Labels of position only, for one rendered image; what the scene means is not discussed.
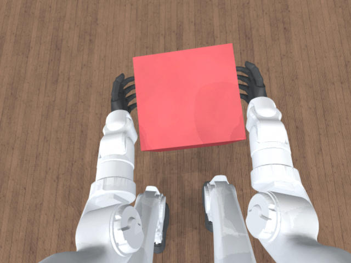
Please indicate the robot thigh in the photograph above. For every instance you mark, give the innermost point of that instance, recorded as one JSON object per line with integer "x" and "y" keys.
{"x": 231, "y": 241}
{"x": 151, "y": 209}

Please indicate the right robot forearm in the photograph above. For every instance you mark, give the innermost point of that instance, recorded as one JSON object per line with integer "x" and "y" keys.
{"x": 270, "y": 151}

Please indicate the left robot hand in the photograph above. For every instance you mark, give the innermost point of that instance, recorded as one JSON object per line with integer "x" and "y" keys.
{"x": 119, "y": 101}

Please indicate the right robot upper arm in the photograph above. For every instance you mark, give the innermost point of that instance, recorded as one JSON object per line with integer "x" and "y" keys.
{"x": 287, "y": 227}

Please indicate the left robot forearm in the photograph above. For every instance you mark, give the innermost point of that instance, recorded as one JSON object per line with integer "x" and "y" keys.
{"x": 114, "y": 179}

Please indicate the left robot thigh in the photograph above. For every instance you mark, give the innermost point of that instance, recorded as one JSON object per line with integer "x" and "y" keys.
{"x": 151, "y": 209}

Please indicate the right robot thigh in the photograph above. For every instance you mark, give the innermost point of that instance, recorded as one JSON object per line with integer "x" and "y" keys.
{"x": 231, "y": 241}

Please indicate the left robot upper arm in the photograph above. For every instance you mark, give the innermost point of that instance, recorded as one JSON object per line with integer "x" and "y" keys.
{"x": 106, "y": 235}

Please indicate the carton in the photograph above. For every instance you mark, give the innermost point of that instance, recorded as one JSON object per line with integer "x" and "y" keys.
{"x": 188, "y": 99}

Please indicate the right robot hand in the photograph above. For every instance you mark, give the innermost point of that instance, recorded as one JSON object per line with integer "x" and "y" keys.
{"x": 255, "y": 86}

